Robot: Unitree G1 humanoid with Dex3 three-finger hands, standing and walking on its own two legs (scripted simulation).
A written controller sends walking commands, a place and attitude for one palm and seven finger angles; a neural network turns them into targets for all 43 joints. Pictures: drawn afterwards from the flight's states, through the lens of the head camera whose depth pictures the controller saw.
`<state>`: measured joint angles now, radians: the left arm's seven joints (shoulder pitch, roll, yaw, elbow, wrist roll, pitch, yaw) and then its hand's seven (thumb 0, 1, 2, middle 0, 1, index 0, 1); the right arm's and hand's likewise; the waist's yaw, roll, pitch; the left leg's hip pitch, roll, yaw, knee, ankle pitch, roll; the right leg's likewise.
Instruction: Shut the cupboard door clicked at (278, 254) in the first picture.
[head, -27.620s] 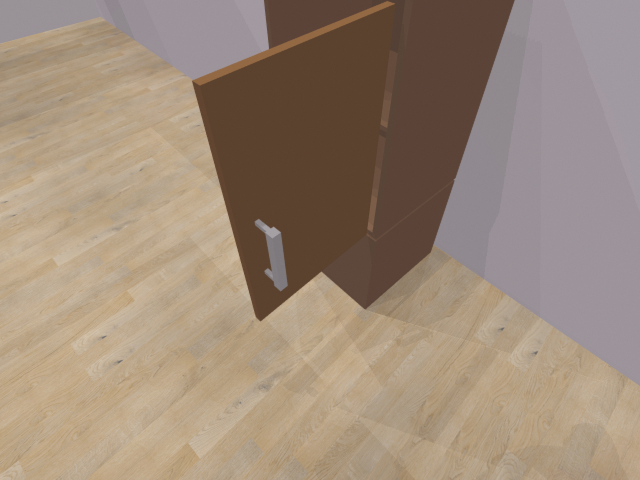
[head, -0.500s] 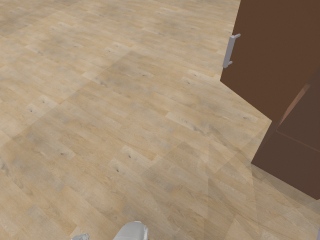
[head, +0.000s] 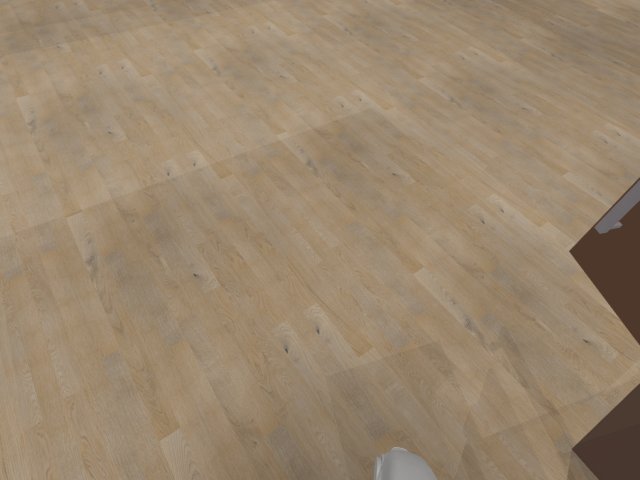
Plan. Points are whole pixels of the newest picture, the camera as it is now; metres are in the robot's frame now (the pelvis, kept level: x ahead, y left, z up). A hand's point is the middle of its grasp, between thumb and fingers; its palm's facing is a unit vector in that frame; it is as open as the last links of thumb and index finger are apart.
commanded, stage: walk to a spot facing it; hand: left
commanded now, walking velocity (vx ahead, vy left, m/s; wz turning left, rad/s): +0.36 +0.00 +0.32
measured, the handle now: (632, 204) +0.69 -0.63 -0.11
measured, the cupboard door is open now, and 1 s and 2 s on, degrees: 71 71 71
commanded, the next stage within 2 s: turn to face it in 0.70 s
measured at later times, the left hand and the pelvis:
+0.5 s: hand (245, 439) +0.19 +0.12 -0.16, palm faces +0.28 -0.93 -0.23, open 7.3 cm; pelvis +0.21 -0.07 +0.01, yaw +15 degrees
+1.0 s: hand (188, 373) +0.28 +0.23 -0.17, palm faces +0.46 -0.86 -0.21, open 7.4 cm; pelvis +0.30 +0.01 +0.00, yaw +24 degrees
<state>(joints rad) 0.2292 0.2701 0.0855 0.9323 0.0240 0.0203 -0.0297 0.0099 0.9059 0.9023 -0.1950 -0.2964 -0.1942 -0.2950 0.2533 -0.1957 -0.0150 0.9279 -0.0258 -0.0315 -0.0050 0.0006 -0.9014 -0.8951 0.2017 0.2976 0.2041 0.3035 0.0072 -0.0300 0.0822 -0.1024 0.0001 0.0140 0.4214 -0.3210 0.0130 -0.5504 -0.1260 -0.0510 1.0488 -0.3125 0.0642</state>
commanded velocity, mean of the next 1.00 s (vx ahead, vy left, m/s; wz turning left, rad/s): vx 0.12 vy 0.00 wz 0.29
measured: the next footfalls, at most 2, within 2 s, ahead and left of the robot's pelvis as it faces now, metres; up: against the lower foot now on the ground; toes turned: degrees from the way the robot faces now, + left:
right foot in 0.20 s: +0.24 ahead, -0.15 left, +0.00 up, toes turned -3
left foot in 0.74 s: +0.36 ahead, +0.09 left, +0.00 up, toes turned +29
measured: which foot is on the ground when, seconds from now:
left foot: down 0.00-0.20, up 0.22-0.72, down 0.74-1.00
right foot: up 0.00-0.18, down 0.20-0.74, up 0.76-1.00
